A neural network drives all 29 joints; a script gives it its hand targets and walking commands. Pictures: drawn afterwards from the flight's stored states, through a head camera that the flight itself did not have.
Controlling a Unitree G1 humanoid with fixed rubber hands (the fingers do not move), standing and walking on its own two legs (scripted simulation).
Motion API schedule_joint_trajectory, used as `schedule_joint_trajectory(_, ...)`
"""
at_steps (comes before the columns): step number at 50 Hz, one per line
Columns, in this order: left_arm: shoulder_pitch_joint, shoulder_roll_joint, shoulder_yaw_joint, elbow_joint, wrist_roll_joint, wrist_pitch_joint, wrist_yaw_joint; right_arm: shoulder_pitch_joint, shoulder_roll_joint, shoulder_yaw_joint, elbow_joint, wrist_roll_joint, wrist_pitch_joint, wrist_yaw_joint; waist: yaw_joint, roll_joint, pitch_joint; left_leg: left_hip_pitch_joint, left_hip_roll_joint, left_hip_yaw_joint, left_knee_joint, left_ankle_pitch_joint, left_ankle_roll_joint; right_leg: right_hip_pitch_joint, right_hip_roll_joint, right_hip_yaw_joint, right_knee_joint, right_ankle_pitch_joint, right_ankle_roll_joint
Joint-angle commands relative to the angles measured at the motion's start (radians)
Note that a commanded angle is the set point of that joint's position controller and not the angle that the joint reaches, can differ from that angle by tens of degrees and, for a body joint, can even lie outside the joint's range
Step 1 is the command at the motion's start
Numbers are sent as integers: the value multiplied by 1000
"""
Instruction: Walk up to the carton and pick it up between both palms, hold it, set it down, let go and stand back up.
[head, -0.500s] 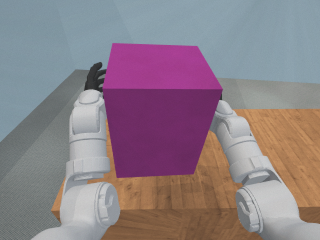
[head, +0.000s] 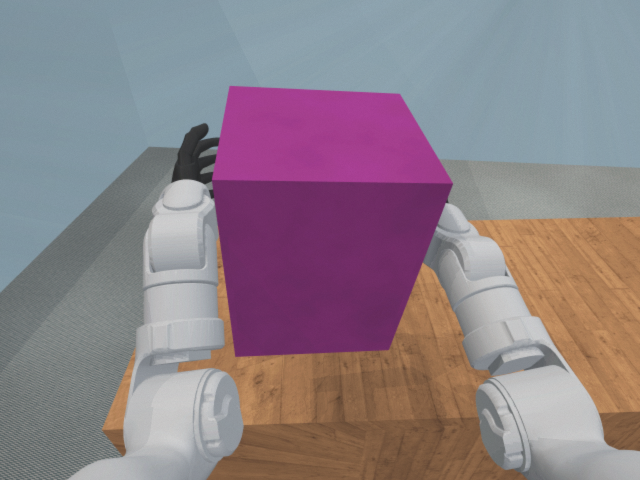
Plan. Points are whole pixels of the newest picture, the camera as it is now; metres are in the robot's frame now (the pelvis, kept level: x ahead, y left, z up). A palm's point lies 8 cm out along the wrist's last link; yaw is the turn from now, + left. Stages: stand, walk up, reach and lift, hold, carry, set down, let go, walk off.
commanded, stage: hold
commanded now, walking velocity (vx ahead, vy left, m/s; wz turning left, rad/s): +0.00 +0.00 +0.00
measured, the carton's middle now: (315, 228) +0.35 +0.00 +0.19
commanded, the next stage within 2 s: none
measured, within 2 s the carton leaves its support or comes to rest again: neither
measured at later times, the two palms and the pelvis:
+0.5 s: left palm (191, 188) +0.38 +0.14 +0.24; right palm (427, 212) +0.37 -0.14 +0.19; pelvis -0.01 -0.01 +0.00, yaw +1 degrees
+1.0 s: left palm (185, 193) +0.37 +0.15 +0.24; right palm (425, 209) +0.36 -0.14 +0.20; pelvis -0.01 +0.00 +0.00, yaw +1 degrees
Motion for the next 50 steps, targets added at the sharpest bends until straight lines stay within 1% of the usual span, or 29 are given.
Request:
schedule_joint_trajectory(1, -619, -704, -457, 11, -120, -29, -136, -1000, 691, 336, -363, 63, -78, 84, -4, 38, -335, -144, -40, 2, -100, 217, -33, 271, 38, 25, 23, 71, 29)
schedule_joint_trajectory(3, -619, -710, -458, 7, -120, -33, -132, -1029, 716, 351, -388, 72, -86, 87, 18, 38, -370, -149, -37, 0, -94, 230, -31, 276, 42, 32, 28, 74, 27)
schedule_joint_trajectory(4, -631, -732, -514, -21, -154, -43, -127, -1027, 722, 358, -428, 87, -93, 82, -9, 66, -426, -116, -51, 4, -65, 275, -42, 289, 43, 31, 24, 128, 29)
schedule_joint_trajectory(6, -657, -728, -490, -18, -147, -50, -125, -1017, 729, 366, -392, 88, -82, 79, -6, 49, -411, -123, -54, 0, -68, 279, -34, 303, 43, 34, 31, 156, 35)
schedule_joint_trajectory(8, -645, -711, -465, 43, -128, -35, -130, -1004, 699, 337, -328, 65, -70, 77, -20, 50, -337, -142, -46, -7, -90, 208, -30, 272, 38, 31, 16, 80, 34)
schedule_joint_trajectory(10, -635, -691, -442, 28, -117, -40, -135, -989, 702, 322, -325, 63, -74, 84, -4, 67, -354, -148, -54, 11, -87, 185, -25, 283, 33, 33, 19, 69, 30)
schedule_joint_trajectory(11, -627, -693, -434, 30, -107, -37, -140, -1009, 719, 332, -342, 63, -81, 85, 23, 56, -351, -160, -50, 10, -98, 200, -21, 283, 30, 38, 25, 79, 36)
schedule_joint_trajectory(12, -631, -702, -449, 30, -131, -38, -141, -998, 706, 330, -339, 60, -83, 80, -10, 55, -382, -162, -51, 3, -97, 203, -24, 306, 27, 30, 27, 110, 33)
schedule_joint_trajectory(14, -672, -731, -487, 17, -161, -57, -137, -1048, 726, 330, -402, 69, -94, 78, -19, 53, -443, -147, -60, 7, -76, 211, -26, 309, 34, 29, 25, 117, 31)
schedule_joint_trajectory(15, -650, -710, -481, 48, -157, -53, -136, -1031, 704, 321, -361, 51, -89, 78, -18, 61, -416, -169, -62, 5, -83, 196, -18, 295, 27, 33, 25, 110, 39)
schedule_joint_trajectory(17, -659, -690, -412, 119, -119, -51, -135, -1046, 706, 315, -338, 38, -80, 82, 4, 33, -344, -202, -58, 5, -108, 95, 1, 265, 29, 28, 11, 17, 42)
schedule_joint_trajectory(19, -658, -675, -403, 64, -115, -54, -140, -1042, 731, 325, -357, 41, -83, 83, 19, 17, -384, -194, -60, 14, -107, 115, 5, 292, 30, 27, 24, 41, 45)
schedule_joint_trajectory(20, -664, -664, -378, 124, -102, -57, -142, -1035, 724, 307, -289, 28, -71, 80, 17, 15, -328, -218, -66, 19, -118, 60, 13, 266, 20, 37, 8, 0, 44)
schedule_joint_trajectory(23, -682, -708, -456, 30, -156, -76, -130, -1075, 749, 361, -404, 74, -97, 81, 12, 44, -498, -161, -63, 8, -85, 192, -6, 326, 35, 38, 36, 112, 46)
schedule_joint_trajectory(24, -666, -712, -454, 90, -154, -68, -128, -1097, 724, 361, -378, 68, -92, 76, 3, 39, -451, -185, -62, 5, -82, 180, -4, 303, 24, 41, 24, 102, 44)
schedule_joint_trajectory(30, -631, -719, -473, 12, -159, -71, -120, -1020, 745, 391, -414, 90, -83, 68, -3, 26, -503, -141, -57, -15, -66, 262, -21, 371, 29, 44, 43, 210, 46)
schedule_joint_trajectory(31, -615, -692, -436, 48, -138, -60, -125, -1004, 718, 380, -357, 92, -68, 62, 6, 37, -416, -161, -62, -6, -74, 224, -13, 331, 28, 43, 35, 172, 50)
schedule_joint_trajectory(32, -633, -684, -419, 63, -128, -56, -131, -1047, 719, 375, -385, 73, -76, 64, 18, 1, -418, -168, -63, 0, -86, 190, -4, 322, 31, 35, 33, 128, 55)
schedule_joint_trajectory(34, -598, -683, -410, 61, -112, -44, -139, -997, 708, 355, -343, 68, -72, 65, 8, 21, -384, -155, -51, 0, -91, 219, -19, 313, 27, 36, 30, 130, 48)
schedule_joint_trajectory(35, -621, -683, -407, 46, -116, -52, -136, -1025, 720, 364, -367, 79, -75, 69, 23, 9, -381, -169, -58, 5, -90, 192, -13, 307, 34, 33, 25, 104, 45)
schedule_joint_trajectory(36, -634, -669, -396, 55, -107, -48, -140, -1023, 716, 351, -355, 61, -73, 66, 18, 6, -371, -188, -63, 9, -97, 160, -5, 306, 26, 32, 26, 91, 46)
schedule_joint_trajectory(37, -635, -695, -434, 14, -136, -56, -138, -1029, 732, 361, -411, 78, -81, 67, 10, 2, -445, -154, -56, 2, -82, 228, -14, 324, 36, 32, 41, 146, 50)
schedule_joint_trajectory(38, -613, -683, -419, 52, -117, -46, -137, -984, 708, 344, -330, 71, -63, 68, 0, 24, -345, -159, -52, 2, -87, 214, -20, 289, 36, 36, 28, 113, 46)
schedule_joint_trajectory(40, -642, -690, -442, 7, -126, -44, -137, -978, 717, 352, -341, 82, -66, 68, 1, 50, -353, -136, -55, 4, -78, 234, -29, 303, 37, 35, 26, 126, 43)
schedule_joint_trajectory(41, -606, -675, -415, 63, -109, -30, -143, -988, 693, 342, -318, 76, -64, 69, 1, 57, -313, -140, -52, 4, -92, 208, -22, 271, 29, 35, 22, 92, 44)
schedule_joint_trajectory(44, -631, -713, -472, -27, -137, -43, -137, -998, 715, 362, -398, 90, -81, 69, -12, 63, -405, -113, -50, -1, -67, 290, -40, 305, 39, 30, 34, 163, 38)
schedule_joint_trajectory(45, -628, -713, -483, -7, -140, -42, -135, -971, 689, 347, -346, 79, -80, 70, -22, 70, -376, -116, -46, -8, -75, 275, -46, 272, 40, 27, 27, 122, 36)
schedule_joint_trajectory(46, -652, -734, -516, -47, -157, -48, -134, -1014, 719, 364, -425, 95, -94, 69, -24, 77, -446, -116, -49, -5, -59, 284, -49, 303, 36, 35, 36, 152, 32)
schedule_joint_trajectory(50, -651, -705, -455, 38, -126, -43, -133, -1014, 708, 318, -351, 44, -80, 79, -3, 66, -325, -177, -54, 5, -103, 144, -18, 261, 29, 29, 12, 30, 32)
